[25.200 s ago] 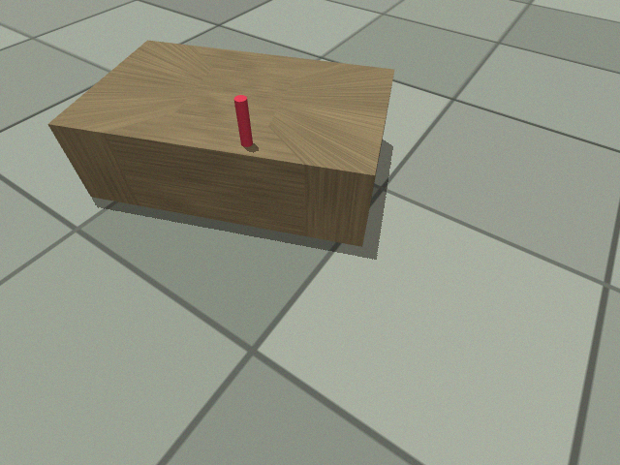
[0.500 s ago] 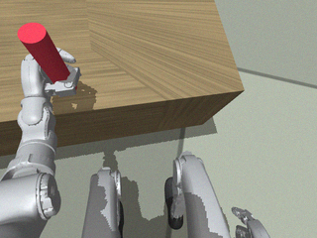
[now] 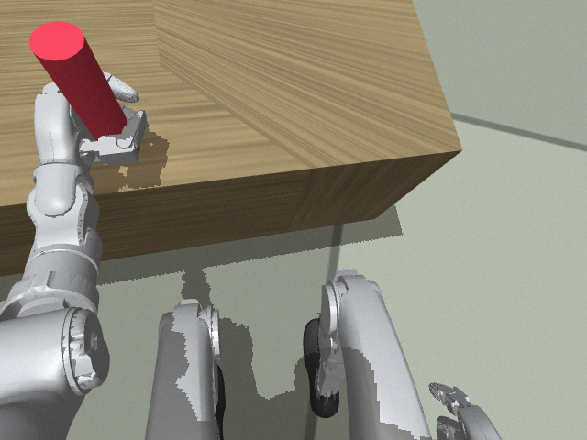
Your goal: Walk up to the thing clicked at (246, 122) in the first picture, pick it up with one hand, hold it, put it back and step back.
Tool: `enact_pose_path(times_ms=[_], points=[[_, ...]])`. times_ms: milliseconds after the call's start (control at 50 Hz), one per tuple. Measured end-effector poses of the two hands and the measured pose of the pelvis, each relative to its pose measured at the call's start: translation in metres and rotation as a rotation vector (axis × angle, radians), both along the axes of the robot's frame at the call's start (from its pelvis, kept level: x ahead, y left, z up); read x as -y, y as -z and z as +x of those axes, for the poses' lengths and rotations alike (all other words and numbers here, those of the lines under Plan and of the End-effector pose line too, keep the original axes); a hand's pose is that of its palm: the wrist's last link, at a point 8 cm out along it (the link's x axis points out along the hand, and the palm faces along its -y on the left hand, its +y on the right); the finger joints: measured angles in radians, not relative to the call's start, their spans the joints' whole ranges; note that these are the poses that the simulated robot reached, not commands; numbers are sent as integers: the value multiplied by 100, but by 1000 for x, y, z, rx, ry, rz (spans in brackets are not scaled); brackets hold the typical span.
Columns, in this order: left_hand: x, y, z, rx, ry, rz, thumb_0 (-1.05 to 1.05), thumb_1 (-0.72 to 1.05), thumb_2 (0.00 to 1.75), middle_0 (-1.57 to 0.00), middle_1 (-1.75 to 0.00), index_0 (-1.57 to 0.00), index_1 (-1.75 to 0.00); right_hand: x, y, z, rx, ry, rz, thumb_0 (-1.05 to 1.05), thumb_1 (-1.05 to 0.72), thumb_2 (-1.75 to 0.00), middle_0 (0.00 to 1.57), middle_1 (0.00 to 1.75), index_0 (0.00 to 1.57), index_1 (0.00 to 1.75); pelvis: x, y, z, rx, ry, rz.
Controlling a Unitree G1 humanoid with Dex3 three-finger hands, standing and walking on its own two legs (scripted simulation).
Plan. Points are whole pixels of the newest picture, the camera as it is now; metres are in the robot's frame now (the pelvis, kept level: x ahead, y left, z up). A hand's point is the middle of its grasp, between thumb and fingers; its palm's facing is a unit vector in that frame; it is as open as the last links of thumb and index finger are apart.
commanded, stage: lower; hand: left
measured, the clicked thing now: (97, 106) +0.51 +0.17 +0.02
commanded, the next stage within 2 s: loosen in 0.24 s
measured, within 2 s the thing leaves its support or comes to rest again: neither
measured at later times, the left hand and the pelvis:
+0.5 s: hand (122, 125) +0.51 +0.15 -0.02, palm faces +0.02 -1.00 -0.02, open 5.6 cm; pelvis -0.01 +0.00 -0.02, yaw +0 degrees
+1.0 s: hand (124, 124) +0.52 +0.15 -0.02, palm faces +0.01 -1.00 -0.02, open 13.9 cm; pelvis -0.01 +0.00 -0.02, yaw +0 degrees
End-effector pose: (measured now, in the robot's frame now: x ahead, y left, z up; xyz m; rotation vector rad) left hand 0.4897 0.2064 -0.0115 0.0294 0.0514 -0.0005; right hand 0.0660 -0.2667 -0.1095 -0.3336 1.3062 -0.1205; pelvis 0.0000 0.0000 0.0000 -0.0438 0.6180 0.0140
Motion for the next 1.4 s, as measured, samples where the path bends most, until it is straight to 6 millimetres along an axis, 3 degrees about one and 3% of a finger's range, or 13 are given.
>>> enact_pose_path(times_ms=[440,620,840,1120,1240,1400], points=[[1,8,3,21,-1,8,0,10,114,-99,-115,-103,-111,-2,18,0,-5,-18,11,1,-91,-90,21,30,20,30,-1,16,-5,4,-7,2],[1,10,2,25,-13,-7,0,9,86,-101,-101,-103,-98,1,20,-1,3,-20,-1,1,-91,-90,21,30,20,30,0,21,-9,10,-6,2],[2,11,4,18,-12,-11,0,-15,46,-73,-62,-73,-61,1,17,-6,-9,-7,-11,1,-92,-90,21,30,20,30,-2,20,-7,4,-6,-3],[1,9,6,24,-15,2,-1,-41,16,-31,-21,-30,-21,-4,21,-10,-21,2,7,1,-92,-90,21,30,20,30,-2,20,-8,6,-6,0],[-16,-14,13,49,-38,18,-1,-44,13,-17,-12,-16,-12,-4,15,-9,-13,35,5,1,-91,-90,21,30,20,30,-2,13,-7,8,0,-2],[-55,-86,17,31,-84,28,-1,-46,11,-9,-8,-8,-7,-8,-27,-4,14,73,2,1,-91,-90,21,30,20,30,-3,-30,-1,36,7,-3]])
